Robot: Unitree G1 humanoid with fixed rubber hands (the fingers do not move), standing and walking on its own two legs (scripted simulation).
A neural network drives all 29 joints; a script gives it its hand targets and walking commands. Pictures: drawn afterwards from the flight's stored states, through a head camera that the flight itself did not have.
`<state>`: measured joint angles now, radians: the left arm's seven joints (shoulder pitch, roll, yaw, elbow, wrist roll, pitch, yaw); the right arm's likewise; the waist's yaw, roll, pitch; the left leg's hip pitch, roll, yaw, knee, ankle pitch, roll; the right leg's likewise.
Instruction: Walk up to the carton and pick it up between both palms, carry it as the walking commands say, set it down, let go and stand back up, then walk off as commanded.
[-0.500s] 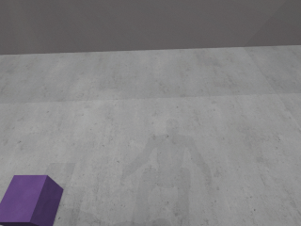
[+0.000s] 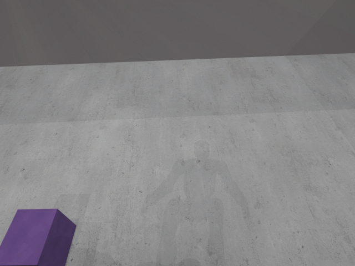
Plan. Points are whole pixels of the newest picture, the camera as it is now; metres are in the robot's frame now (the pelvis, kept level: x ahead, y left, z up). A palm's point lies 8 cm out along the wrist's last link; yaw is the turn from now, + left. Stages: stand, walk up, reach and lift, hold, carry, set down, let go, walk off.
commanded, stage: walk off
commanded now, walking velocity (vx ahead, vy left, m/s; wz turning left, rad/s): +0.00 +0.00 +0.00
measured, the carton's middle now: (40, 242) +0.32 +0.70 -0.66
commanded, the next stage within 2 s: none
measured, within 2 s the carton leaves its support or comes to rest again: neither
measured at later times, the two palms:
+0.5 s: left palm out of the picture -0.04 +0.21 -0.14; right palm out of the picture +0.01 -0.31 -0.19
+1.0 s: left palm out of the picture -0.26 +0.14 -0.17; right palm out of the picture -0.06 -0.31 -0.14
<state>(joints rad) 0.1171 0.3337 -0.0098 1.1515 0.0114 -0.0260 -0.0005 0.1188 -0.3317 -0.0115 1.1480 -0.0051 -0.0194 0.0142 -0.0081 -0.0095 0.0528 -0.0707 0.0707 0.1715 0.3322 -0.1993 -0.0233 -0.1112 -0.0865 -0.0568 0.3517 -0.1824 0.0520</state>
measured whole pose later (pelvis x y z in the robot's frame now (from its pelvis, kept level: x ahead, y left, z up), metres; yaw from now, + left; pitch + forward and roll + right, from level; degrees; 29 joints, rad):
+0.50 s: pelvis -0.07 -0.06 -0.02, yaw +10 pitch -2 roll +2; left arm 0.09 0.23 0.02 1.07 0.00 0.05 0.04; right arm 0.11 -0.28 -0.06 1.08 -0.01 0.08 0.01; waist -0.06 0.06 0.18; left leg -0.45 0.03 -0.01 0.82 -0.46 -0.05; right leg -0.31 -0.07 -0.15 0.67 -0.33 -0.04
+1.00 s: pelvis -0.22 -0.11 -0.02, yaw +28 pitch -1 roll +0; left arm 0.11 0.24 0.09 0.99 0.03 0.10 0.04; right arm 0.16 -0.17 -0.09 1.00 -0.02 0.08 0.02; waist -0.02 -0.07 0.13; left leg -0.21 0.04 0.05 0.63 -0.40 0.00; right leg -0.54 -0.13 -0.18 0.97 -0.44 0.03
